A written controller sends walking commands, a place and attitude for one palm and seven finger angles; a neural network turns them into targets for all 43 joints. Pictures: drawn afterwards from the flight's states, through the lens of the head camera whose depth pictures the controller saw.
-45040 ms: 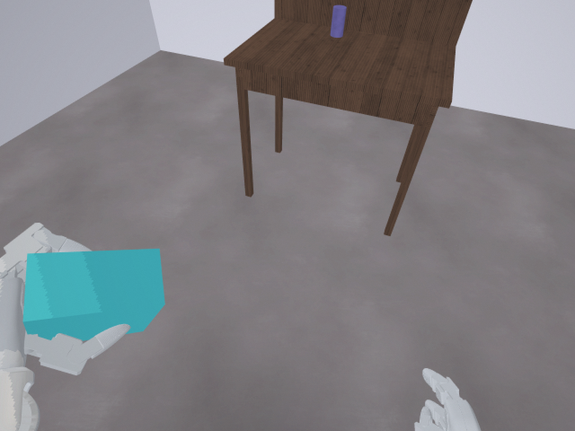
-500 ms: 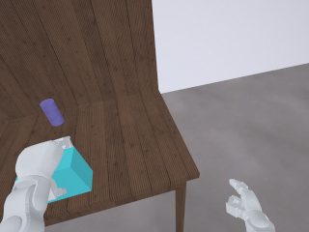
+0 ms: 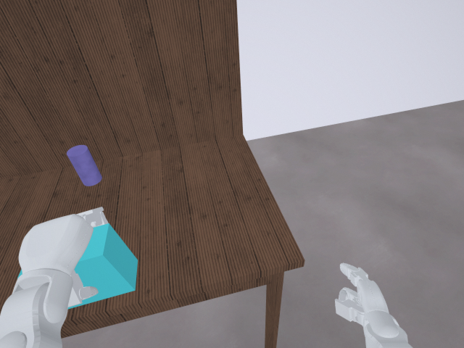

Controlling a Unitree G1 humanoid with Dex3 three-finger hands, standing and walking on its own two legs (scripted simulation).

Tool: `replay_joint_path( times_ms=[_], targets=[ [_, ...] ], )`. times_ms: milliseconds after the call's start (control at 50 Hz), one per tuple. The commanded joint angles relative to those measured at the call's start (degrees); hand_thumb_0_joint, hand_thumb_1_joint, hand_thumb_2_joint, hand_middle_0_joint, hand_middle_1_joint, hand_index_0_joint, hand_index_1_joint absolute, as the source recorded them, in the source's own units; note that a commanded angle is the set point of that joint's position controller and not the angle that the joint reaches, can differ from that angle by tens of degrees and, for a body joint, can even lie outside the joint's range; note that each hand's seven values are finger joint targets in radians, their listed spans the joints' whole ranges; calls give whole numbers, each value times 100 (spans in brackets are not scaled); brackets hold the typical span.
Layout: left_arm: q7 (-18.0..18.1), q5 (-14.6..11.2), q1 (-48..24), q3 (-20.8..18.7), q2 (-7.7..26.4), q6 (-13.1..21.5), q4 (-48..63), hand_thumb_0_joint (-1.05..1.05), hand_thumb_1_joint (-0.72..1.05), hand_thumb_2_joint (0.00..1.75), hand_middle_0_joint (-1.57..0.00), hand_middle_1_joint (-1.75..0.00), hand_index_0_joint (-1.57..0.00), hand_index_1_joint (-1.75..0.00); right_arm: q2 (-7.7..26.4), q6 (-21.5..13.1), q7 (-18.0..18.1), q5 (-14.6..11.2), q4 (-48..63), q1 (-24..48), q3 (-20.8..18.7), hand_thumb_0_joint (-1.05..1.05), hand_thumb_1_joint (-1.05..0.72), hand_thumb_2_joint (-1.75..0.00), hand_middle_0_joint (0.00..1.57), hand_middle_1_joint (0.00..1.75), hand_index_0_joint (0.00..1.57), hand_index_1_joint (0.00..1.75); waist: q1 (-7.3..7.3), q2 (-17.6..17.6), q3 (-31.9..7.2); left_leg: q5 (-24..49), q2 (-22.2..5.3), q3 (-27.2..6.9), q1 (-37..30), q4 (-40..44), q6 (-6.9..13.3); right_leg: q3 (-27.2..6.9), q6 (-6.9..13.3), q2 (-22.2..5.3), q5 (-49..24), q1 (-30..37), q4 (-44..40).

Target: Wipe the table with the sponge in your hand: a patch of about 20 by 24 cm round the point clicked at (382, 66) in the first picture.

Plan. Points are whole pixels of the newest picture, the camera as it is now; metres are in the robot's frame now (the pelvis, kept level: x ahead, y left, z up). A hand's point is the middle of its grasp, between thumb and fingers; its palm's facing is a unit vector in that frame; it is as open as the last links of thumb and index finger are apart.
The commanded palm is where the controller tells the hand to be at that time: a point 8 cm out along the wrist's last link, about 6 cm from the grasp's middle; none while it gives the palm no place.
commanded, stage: bring the sponge back beside the body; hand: left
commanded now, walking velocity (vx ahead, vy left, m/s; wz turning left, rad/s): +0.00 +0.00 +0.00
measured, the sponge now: (91, 273) +0.18 +0.28 +0.07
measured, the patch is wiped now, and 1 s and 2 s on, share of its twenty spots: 1.00 1.00 1.00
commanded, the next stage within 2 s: step back with the hand held close in 0.02 s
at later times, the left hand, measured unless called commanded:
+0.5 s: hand (95, 228) +0.21 +0.25 +0.15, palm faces +0.29 -0.87 -0.41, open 10.2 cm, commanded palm +0.16 +0.30 +0.17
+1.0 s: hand (64, 256) +0.17 +0.27 +0.15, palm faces +0.37 -0.87 -0.33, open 10.2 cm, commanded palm +0.11 +0.32 +0.17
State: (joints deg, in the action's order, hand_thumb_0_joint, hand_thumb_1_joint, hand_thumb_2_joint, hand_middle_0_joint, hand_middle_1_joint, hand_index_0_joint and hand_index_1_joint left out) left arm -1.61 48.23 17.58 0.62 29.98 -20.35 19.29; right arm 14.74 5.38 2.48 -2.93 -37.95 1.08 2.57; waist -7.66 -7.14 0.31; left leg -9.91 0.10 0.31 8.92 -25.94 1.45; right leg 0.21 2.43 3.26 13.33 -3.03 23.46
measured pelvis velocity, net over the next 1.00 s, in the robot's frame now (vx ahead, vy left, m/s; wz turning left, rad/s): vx -0.04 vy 0.04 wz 0.01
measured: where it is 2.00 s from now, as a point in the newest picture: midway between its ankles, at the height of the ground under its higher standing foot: outside the picture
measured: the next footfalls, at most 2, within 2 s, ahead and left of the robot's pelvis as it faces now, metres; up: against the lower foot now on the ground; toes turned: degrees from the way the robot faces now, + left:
right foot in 1.26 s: -0.09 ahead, -0.11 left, +0.00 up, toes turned -1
left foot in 1.44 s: -0.03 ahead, +0.11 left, +0.00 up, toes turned -4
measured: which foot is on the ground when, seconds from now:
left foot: down 0.00-1.00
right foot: down 0.00-1.00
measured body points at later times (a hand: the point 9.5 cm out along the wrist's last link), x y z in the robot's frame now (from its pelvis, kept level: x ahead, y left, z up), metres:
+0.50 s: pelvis +0.00 +0.02 -0.01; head +0.00 +0.03 +0.44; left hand +0.19 +0.30 +0.18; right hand +0.14 -0.24 -0.09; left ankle +0.06 +0.10 -0.74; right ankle +0.00 -0.10 -0.74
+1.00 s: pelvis -0.04 +0.04 -0.03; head -0.04 +0.06 +0.42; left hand +0.14 +0.32 +0.17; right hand +0.15 -0.20 -0.08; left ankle +0.06 +0.10 -0.74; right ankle +0.00 -0.10 -0.74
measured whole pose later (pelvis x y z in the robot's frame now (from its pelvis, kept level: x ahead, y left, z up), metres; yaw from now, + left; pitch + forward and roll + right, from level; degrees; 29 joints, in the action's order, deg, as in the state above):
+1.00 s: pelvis -0.04 +0.04 -0.03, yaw +1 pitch +1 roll -3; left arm 7.4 -3.8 26.9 -18.4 22.4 7.0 33.1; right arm 13.0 -3.0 4.4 -0.8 -32.2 -10.3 1.3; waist -0.5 -0.3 -1.7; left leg -11.6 1.1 -0.2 29.8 -41.1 3.6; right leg 1.4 -0.5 2.2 16.0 -23.0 38.2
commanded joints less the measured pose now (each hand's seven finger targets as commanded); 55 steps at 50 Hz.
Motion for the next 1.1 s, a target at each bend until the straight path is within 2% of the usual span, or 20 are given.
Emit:
replay_joint_path(
  times_ms=[0, 100, 120, 140, 160, 180, 200, 240, 300, 340, 440, 600, 660, 740, 820, 860, 920, 960, 1000, 1080],
  targets=[
    [228, 215, -1081, -919, 1265, 47, 1169, 0, 10, 130, -120, -160, -120, -160, 593, -331, 4, 9, 1074, 1473, -242, 0, -90, -90, 20, 30, 20, 30, 5, 165, -564, 189, 44, -590, -339, 418, 167, -657, 217, -49, -134, -446, -570],
    [263, 221, -1019, -980, 1295, 91, 1205, 0, 10, 130, -120, -160, -120, -160, 591, -341, -3, 16, 1074, 1428, -252, 0, -90, -90, 20, 30, 20, 30, -6, 195, -629, 240, 40, -594, -352, 403, 171, -663, 222, -41, -174, -411, -555],
    [266, 287, -1079, -782, 1100, 20, 610, 0, 10, 130, -120, -160, -120, -160, 615, -301, 24, 8, 968, 1377, -243, 0, -90, -90, 20, 30, 20, 30, 108, 307, -349, 161, 45, -547, -287, 391, 145, -648, 216, -41, -69, -640, -629],
    [471, -4575, -2714, -1820, 159, 1259, 1822, 0, 10, 130, -120, -160, -120, -160, 286, -443, 33, -21, 2322, 611, -118, 0, -90, -90, 20, 30, 20, 30, 621, 761, 1266, -1371, -75, -522, -192, 169, 155, -1211, 179, -246, 636, -2167, -1298],
    [540, -4790, -1363, -2208, 795, 1751, 833, 0, 10, 130, -120, -160, -120, -160, 449, -550, 82, 179, 1733, 127, -87, 0, -90, -90, 20, 30, 20, 30, 482, 1540, 461, -1431, -69, -528, -243, -227, 248, -1202, 227, -450, 782, -2279, -1294],
    [565, -5109, -874, -2239, 499, 2039, 1057, 0, 10, 130, -120, -160, -120, -160, 421, -551, 109, 137, 1666, -347, -200, 0, -90, -90, 20, 30, 20, 30, 537, 1938, 44, -1155, -53, -559, -347, -603, 205, -1107, 208, -775, 467, -2093, -1215],
    [583, -5218, -865, -2250, 497, 2237, 1689, 0, 10, 130, -120, -160, -120, -160, 415, -598, 120, 118, 1686, -451, -217, 0, -90, -90, 20, 30, 20, 30, 582, 1852, -513, -742, -150, -528, -461, -802, 191, -1142, 217, -1041, -345, -1863, -944],
    [712, -5332, -550, -2596, 712, 2516, 2331, 0, 10, 130, -120, -160, -120, -160, 579, -667, 189, 173, 1608, -520, -252, 0, -90, -90, 20, 30, 20, 30, 594, 583, -1122, 199, -350, -595, -513, -613, 229, -1010, 189, -1115, -1663, -1424, -155],
    [779, -5382, 337, -2608, 374, 2735, 2407, 0, 10, 130, -120, -160, -120, -160, 627, -768, 188, 147, 1647, -580, -352, 0, -90, -90, 20, 30, 20, 30, 579, -454, -1045, 208, -648, -923, 247, -266, 295, -542, -33, -757, -827, -1378, 304],
    [822, -5354, 684, -2848, 539, 2799, 2427, 0, 10, 130, -120, -160, -120, -160, 626, -814, 192, 166, 1607, -625, -357, 0, -90, -90, 20, 30, 20, 30, 573, -482, -923, 366, -718, -1056, 682, -224, 286, -453, -40, -691, -808, -1305, 439],
    [824, -5387, 1039, -2851, 430, 2908, 2300, 0, 10, 130, -120, -160, -120, -160, 635, -893, 222, 127, 1571, -714, -456, 0, -90, -90, 20, 30, 20, 30, 659, 292, -1133, 568, -758, -1151, 829, -315, 220, -418, -46, -712, -874, -1322, 563],
    [925, -5214, 828, -2792, 339, 3051, 2544, 0, 10, 130, -120, -160, -120, -160, 768, -1206, 264, 199, 1501, -723, -478, 0, -90, -90, 20, 30, 20, 30, 646, -240, -833, -1669, -984, -1638, 2002, 630, 442, -227, -218, -274, 97, -895, 1126],
    [915, -5139, 739, -2762, 233, 3080, 2476, 0, 10, 130, -120, -160, -120, -160, 755, -1264, 275, 234, 1438, -792, -473, 0, -90, -90, 20, 30, 20, 30, 659, -93, -763, -2531, -1022, -1744, 2464, 803, 509, -202, -249, -178, 195, -610, 1302],
    [920, -5131, 573, -2792, 316, 3067, 2336, 0, 10, 130, -120, -160, -120, -160, 733, -1254, 275, 204, 1410, -845, -517, 0, -90, -90, 20, 30, 20, 30, 752, 430, -622, -2761, -678, -1309, 2338, 65, 351, -643, -21, -606, 171, -1177, 786],
    [971, -5235, 387, -2573, 198, 3081, 2391, 0, 10, 130, -120, -160, -120, -160, 553, -1215, 251, 214, 1359, -860, -470, 0, -90, -90, 20, 30, 20, 30, 841, 1022, -782, -1535, -363, -909, 1292, -1191, 96, -1345, 357, -1346, -415, -2306, 156],
    [999, -5265, 382, -2490, 142, 3081, 2399, 0, 10, 130, -120, -160, -120, -160, 522, -1143, 248, 205, 1316, -874, -472, 0, -90, -90, 20, 30, 20, 30, 887, 951, -878, -1297, -349, -874, 1064, -1415, 47, -1341, 438, -1486, -650, -2413, 208],
    [1030, -5263, 345, -2678, 317, 3135, 2660, 0, 10, 130, -120, -160, -120, -160, 574, -1119, 235, 179, 1436, -776, -492, 0, -90, -90, 20, 30, 20, 30, 851, 723, -823, -1164, -495, -1101, 1167, -1034, 100, -1039, 303, -1242, -568, -2390, 525],
    [1039, -5197, 443, -2783, 319, 3169, 2779, 0, 10, 130, -120, -160, -120, -160, 629, -1129, 239, 211, 1469, -681, -481, 0, -90, -90, 20, 30, 20, 30, 788, -198, -735, -2011, -960, -1637, 1521, 142, 288, -368, -29, -550, 471, -2211, 1268],
    [1008, -5020, 266, -2966, 327, 3217, 2847, 0, 10, 130, -120, -160, -120, -160, 702, -1254, 208, 351, 1481, -631, -508, 0, -90, -90, 20, 30, 20, 30, 741, -1090, -706, -3423, -1716, -2570, 2823, 1644, 681, -126, -367, 105, 1133, -1079, 3064],
    [953, -5116, 255, -2667, 32, 3164, 2644, 0, 10, 130, -120, -160, -120, -160, 506, -1373, 131, 354, 1263, -768, -508, 0, -90, -90, 20, 30, 20, 30, 659, -266, -774, -1639, -1556, -1928, 1491, 1165, 636, -212, -340, -40, 1453, -1796, 2778]
  ],
)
